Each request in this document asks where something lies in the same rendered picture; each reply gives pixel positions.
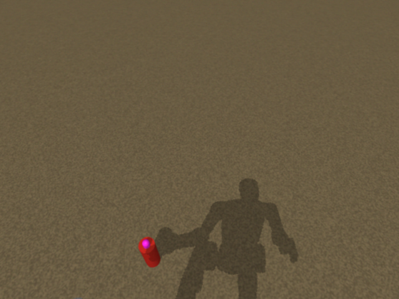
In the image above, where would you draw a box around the bottle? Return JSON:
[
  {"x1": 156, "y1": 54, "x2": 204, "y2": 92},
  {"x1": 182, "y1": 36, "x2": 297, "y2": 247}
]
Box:
[{"x1": 138, "y1": 237, "x2": 160, "y2": 267}]

